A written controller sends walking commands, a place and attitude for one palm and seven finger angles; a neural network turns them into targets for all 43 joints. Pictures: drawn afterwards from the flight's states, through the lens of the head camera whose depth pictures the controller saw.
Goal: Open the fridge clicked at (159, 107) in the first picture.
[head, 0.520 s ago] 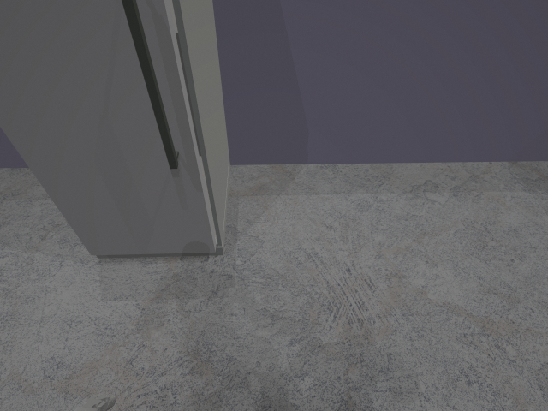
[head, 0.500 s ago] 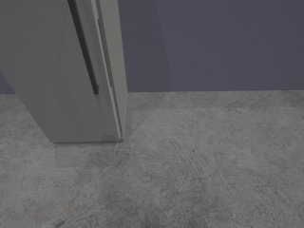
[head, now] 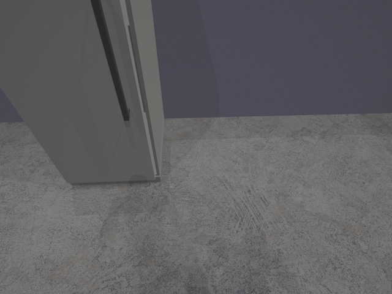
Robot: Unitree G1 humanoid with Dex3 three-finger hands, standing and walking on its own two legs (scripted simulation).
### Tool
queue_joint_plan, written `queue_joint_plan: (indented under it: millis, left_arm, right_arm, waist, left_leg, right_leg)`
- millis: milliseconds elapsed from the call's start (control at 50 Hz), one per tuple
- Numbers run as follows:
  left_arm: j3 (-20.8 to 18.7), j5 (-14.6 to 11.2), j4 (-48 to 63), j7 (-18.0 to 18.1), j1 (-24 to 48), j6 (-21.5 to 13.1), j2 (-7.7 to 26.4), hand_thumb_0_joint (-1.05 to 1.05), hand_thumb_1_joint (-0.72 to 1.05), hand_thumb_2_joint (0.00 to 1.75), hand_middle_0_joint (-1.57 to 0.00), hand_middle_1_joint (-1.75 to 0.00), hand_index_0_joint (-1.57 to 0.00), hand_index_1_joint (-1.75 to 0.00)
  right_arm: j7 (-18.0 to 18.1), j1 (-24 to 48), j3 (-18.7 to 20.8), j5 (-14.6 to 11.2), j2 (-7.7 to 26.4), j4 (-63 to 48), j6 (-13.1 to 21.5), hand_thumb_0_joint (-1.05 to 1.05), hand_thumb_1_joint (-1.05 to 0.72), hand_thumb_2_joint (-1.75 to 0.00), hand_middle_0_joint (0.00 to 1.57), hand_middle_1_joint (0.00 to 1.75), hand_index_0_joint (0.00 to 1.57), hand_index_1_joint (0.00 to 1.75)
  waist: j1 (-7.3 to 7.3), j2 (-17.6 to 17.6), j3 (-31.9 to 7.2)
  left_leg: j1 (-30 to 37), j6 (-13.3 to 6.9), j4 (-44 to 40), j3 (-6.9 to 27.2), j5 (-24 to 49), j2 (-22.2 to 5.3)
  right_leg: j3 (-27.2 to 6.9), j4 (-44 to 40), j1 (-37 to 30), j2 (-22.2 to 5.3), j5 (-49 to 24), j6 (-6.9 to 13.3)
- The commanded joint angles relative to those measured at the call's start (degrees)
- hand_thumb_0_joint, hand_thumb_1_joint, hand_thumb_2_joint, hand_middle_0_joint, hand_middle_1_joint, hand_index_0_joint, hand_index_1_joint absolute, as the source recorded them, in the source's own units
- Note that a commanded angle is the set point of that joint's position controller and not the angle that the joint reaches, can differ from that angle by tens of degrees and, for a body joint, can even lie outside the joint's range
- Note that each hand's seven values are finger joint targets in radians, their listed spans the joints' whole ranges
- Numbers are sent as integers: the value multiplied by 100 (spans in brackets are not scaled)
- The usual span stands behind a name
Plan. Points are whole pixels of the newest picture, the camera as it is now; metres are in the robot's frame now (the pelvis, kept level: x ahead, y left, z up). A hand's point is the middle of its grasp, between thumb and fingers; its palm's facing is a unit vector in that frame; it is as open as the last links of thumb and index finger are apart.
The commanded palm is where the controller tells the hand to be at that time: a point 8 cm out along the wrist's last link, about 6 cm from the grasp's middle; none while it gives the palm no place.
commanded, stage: stand and wait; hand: right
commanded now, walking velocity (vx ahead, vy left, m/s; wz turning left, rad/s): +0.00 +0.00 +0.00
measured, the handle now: (113, 59) +0.79 +0.33 +0.08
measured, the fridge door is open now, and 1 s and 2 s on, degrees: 0 0 0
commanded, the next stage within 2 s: look at it before walking up in 0.34 s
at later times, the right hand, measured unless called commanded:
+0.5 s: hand out of the picture +0.07 -0.24 -0.15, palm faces -0.03 +0.94 -0.33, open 7.4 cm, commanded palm none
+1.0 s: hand out of the picture +0.07 -0.24 -0.15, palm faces -0.02 +0.94 -0.33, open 7.4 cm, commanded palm none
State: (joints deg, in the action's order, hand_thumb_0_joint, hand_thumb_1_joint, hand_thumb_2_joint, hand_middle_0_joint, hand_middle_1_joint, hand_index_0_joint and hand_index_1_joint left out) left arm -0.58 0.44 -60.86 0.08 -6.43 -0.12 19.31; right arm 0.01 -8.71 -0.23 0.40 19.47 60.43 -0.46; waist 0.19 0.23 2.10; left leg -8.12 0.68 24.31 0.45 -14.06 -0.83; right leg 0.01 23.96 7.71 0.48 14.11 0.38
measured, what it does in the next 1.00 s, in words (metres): stands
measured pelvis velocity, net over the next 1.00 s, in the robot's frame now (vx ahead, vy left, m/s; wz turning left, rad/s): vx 0.00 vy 0.01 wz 0.00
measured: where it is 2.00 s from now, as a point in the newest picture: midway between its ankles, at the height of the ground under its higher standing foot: outside the picture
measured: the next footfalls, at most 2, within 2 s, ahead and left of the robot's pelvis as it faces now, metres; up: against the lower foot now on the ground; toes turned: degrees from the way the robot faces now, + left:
right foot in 1.96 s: +0.03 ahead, -0.10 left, +0.00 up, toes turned +28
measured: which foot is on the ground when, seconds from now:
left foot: down 0.00-1.00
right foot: down 0.00-1.00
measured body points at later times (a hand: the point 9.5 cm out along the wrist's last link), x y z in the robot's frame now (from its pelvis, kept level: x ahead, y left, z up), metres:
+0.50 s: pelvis -0.01 +0.01 +0.00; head -0.01 +0.01 +0.45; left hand +0.06 +0.30 -0.13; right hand +0.07 -0.29 -0.13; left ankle -0.01 +0.13 -0.74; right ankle -0.01 -0.12 -0.74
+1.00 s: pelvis +0.00 +0.01 +0.00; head +0.00 +0.01 +0.45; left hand +0.08 +0.30 -0.13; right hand +0.07 -0.29 -0.13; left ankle -0.01 +0.13 -0.74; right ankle -0.01 -0.12 -0.74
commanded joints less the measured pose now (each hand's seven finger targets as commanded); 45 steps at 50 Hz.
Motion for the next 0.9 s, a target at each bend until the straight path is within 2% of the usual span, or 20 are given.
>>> queue_joint_plan:
  millis: [0,300,520,700,780,880]
  left_arm:
    - [-209,14,349,72,400,-172,1150,0,90,90,-20,-30,-20,-30]
    - [-167,13,91,50,254,-171,1168,0,90,90,-20,-30,-20,-30]
    - [-171,10,65,56,198,-186,1145,0,90,90,-20,-30,-20,-30]
    - [-163,12,59,58,271,-176,1151,0,90,90,-20,-30,-20,-30]
    - [-159,3,66,66,252,-194,1150,0,90,90,-20,-30,-20,-30]
    - [-156,-2,74,71,273,-183,1161,0,90,90,-20,-30,-20,-30]
  right_arm:
    - [68,366,237,15,1181,-376,191,0,-90,-90,20,30,20,30]
    - [56,363,223,22,1196,-206,191,0,-90,-90,20,30,20,30]
    - [67,377,229,21,1176,-209,222,0,-90,-90,20,30,20,30]
    - [59,362,225,26,1178,-197,211,0,-90,-90,20,30,20,30]
    - [68,336,235,21,1179,-199,227,0,-90,-90,20,30,20,30]
    - [69,345,230,21,1180,-179,225,0,-90,-90,20,30,20,30]
  waist:
    - [-11,38,-403]
    - [-3,37,-213]
    - [-20,84,-363]
    - [-9,-25,-276]
    - [-4,-29,-478]
    - [-12,-10,-395]
  left_leg:
    - [-4,-257,-424,542,1027,-633]
    - [-153,-253,-657,641,348,-617]
    - [-22,-258,-605,611,888,-634]
    - [-90,-247,-661,623,766,-614]
    - [105,-253,-581,579,1199,-641]
    - [84,-248,-597,563,1266,-633]
  right_leg:
    - [-517,-447,-61,-664,-1012,170]
    - [-575,-638,98,-668,-583,130]
    - [-555,-583,-9,-694,-959,105]
    - [-545,-627,-30,-698,-864,97]
    - [-537,-568,-121,-723,-1193,102]
    - [-533,-591,-134,-729,-1238,95]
